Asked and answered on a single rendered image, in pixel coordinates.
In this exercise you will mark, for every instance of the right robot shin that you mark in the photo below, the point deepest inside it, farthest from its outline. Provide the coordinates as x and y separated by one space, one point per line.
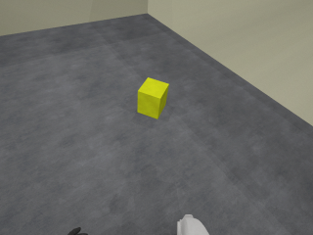
188 215

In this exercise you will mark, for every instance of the carton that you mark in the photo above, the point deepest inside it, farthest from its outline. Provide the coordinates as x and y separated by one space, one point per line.
152 97

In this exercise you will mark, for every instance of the right robot thigh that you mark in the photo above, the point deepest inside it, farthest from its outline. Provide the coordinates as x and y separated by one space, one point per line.
190 226

